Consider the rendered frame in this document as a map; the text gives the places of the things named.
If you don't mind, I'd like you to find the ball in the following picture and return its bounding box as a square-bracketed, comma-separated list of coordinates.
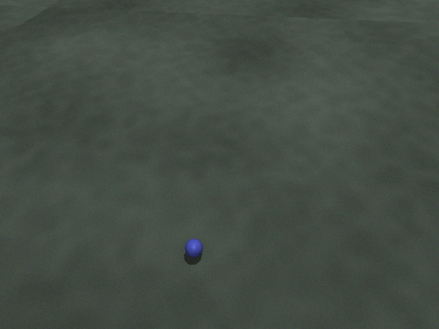
[185, 239, 203, 257]

